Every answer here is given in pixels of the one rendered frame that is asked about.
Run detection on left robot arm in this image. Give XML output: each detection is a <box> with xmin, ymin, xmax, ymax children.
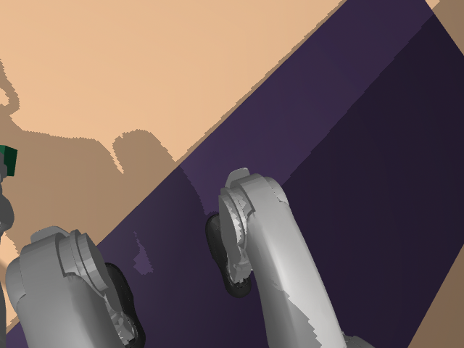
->
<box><xmin>0</xmin><ymin>152</ymin><xmax>15</xmax><ymax>348</ymax></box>

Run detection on left robot foot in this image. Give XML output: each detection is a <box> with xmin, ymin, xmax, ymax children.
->
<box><xmin>105</xmin><ymin>262</ymin><xmax>146</xmax><ymax>348</ymax></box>

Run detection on cube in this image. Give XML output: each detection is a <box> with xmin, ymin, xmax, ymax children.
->
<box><xmin>0</xmin><ymin>145</ymin><xmax>17</xmax><ymax>176</ymax></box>

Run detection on right robot foot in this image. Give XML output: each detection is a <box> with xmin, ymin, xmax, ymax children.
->
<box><xmin>205</xmin><ymin>213</ymin><xmax>252</xmax><ymax>298</ymax></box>

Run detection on right robot hand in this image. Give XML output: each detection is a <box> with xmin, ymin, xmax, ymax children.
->
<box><xmin>341</xmin><ymin>331</ymin><xmax>375</xmax><ymax>348</ymax></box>

